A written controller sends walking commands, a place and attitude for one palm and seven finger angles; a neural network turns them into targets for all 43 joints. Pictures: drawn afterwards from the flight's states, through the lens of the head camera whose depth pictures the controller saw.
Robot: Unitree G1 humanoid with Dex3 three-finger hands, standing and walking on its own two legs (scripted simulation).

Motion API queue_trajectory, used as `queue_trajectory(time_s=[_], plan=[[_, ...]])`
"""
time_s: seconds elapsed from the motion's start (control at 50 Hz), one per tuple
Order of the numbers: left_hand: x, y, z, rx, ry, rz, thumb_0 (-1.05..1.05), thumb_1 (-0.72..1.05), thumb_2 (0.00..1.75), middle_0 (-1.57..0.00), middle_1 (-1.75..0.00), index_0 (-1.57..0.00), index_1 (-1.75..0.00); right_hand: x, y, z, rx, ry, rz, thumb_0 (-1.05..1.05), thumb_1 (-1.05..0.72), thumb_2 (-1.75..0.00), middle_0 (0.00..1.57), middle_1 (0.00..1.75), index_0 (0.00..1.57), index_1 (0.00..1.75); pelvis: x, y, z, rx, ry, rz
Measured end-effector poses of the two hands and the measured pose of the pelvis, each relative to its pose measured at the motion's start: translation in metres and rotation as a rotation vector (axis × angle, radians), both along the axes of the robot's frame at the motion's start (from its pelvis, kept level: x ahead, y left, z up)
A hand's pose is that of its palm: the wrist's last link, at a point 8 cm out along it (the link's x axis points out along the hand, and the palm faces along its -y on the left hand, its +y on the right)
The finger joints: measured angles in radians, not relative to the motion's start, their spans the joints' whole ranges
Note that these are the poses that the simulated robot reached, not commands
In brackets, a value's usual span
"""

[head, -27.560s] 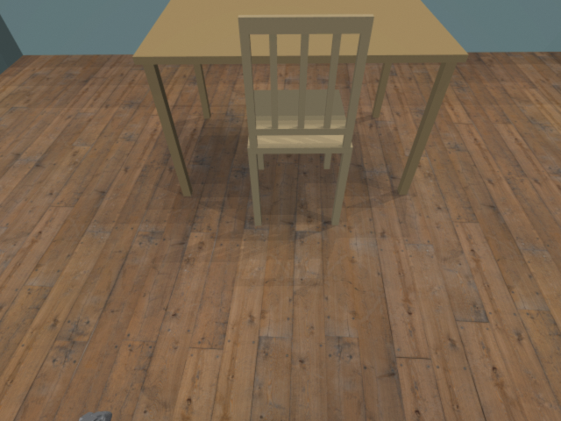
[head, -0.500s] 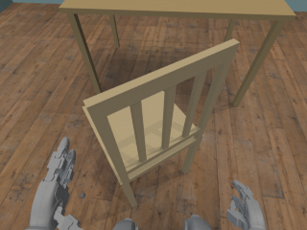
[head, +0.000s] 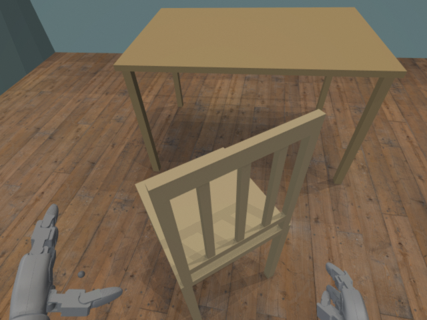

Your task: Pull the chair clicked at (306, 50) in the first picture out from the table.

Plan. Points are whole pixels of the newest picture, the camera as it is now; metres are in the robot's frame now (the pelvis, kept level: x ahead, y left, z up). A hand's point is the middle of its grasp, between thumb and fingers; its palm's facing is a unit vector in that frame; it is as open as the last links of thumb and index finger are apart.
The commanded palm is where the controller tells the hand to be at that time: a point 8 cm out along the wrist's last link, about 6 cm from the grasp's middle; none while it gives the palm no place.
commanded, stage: draw the hand back to the body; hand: left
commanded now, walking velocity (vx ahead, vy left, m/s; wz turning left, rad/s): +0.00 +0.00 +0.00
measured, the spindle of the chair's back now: (241, 207) +0.39 -0.02 -0.05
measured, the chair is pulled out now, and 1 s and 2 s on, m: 0.53 0.53 0.53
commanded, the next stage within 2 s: step back with the hand held close in 0.80 s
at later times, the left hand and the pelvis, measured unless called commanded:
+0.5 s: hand (42, 213) +0.21 +0.26 +0.18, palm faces +0.49 -0.76 -0.42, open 8.5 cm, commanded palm +0.16 +0.30 +0.19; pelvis +0.01 +0.00 +0.02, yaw -2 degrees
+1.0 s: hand (39, 215) +0.20 +0.26 +0.18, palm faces +0.48 -0.78 -0.40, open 7.4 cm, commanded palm +0.15 +0.29 +0.19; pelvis +0.00 +0.00 +0.02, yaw -2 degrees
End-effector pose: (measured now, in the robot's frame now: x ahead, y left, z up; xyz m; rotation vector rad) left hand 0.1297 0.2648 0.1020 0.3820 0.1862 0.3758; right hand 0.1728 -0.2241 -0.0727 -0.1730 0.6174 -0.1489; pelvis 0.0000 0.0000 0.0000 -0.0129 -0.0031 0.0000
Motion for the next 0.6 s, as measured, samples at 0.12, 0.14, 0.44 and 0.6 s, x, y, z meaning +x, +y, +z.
queue_trajectory(time_s=[0.12,0.14,0.44,0.6], plan=[[0.012,0.01,0.025,0.042,-0.083,0.033,-0.01,0.05,0.48,-0.09,-0.13,-0.09,-0.13,0.012,0.008,0.009,0.011,-0.012,0.042,0.01,-0.9,-0.9,0.2,0.3,0.2,0.3,0.006,0.0,0.009,0.005,-0.038,-0.007],[0.014,0.011,0.029,0.048,-0.095,0.034,-0.01,0.08,0.5,-0.09,-0.14,-0.09,-0.14,0.014,0.009,0.01,0.014,-0.014,0.047,0.01,-0.9,-0.9,0.2,0.3,0.2,0.3,0.007,0.0,0.01,0.005,-0.042,-0.009],[0.033,0.027,0.088,0.172,-0.273,0.051,0.0,0.62,0.76,-0.17,-0.25,-0.17,-0.25,0.015,-0.001,0.008,0.019,0.028,0.043,0.01,-0.9,-0.9,0.2,0.3,0.2,0.3,0.015,-0.003,0.017,0.003,-0.068,-0.027],[0.039,0.027,0.084,0.157,-0.266,0.047,0.01,0.82,0.86,-0.2,-0.29,-0.2,-0.29,0.005,-0.011,0.005,0.015,0.063,0.009,0.01,-0.9,-0.9,0.2,0.3,0.2,0.3,0.013,-0.004,0.018,0.004,-0.066,-0.036]])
